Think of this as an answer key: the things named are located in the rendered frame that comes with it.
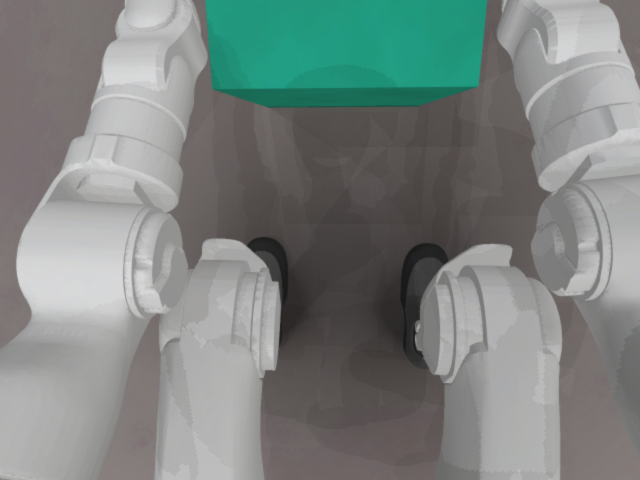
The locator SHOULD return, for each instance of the right robot foot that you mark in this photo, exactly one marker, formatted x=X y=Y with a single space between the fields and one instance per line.
x=420 y=266

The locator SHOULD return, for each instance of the left robot thigh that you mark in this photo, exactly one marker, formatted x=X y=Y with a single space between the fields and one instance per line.
x=208 y=423

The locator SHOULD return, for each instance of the left robot forearm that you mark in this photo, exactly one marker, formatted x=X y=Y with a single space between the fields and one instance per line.
x=131 y=148

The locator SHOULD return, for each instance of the robot left upper arm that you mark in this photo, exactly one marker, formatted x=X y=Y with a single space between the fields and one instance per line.
x=94 y=274

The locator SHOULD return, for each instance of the robot right upper arm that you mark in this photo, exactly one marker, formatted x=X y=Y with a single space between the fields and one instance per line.
x=587 y=246

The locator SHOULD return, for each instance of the carton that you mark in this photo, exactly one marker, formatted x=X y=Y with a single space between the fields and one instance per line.
x=345 y=53

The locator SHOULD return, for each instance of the right robot forearm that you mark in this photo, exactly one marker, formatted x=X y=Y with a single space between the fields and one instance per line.
x=577 y=86

